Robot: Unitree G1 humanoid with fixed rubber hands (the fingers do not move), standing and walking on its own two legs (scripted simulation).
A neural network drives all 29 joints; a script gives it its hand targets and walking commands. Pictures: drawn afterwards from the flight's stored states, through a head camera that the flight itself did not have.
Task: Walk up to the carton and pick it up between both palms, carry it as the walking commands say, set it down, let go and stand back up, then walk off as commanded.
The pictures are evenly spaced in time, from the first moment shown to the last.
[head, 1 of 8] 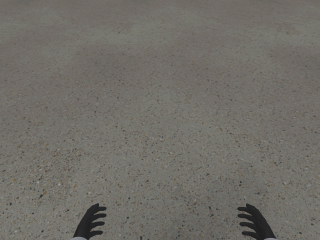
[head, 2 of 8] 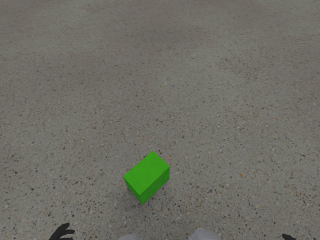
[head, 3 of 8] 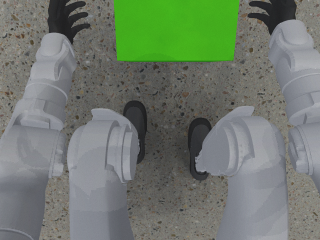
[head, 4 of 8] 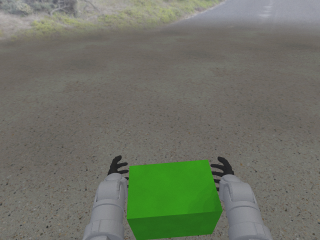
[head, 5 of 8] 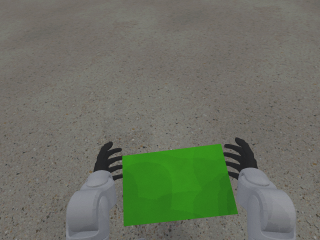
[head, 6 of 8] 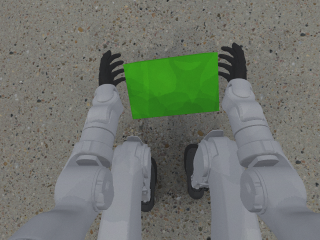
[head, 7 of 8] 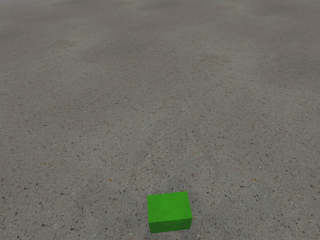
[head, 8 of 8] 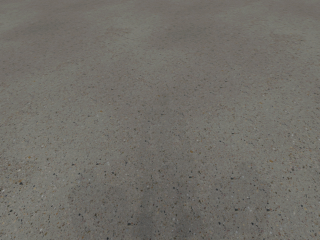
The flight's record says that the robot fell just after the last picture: no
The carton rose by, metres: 0.71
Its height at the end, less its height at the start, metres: +0.00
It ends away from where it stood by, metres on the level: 3.64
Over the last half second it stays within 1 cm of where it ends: yes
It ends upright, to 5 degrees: yes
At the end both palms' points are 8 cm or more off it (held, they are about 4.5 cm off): yes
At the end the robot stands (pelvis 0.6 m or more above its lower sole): yes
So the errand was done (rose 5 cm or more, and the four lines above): yes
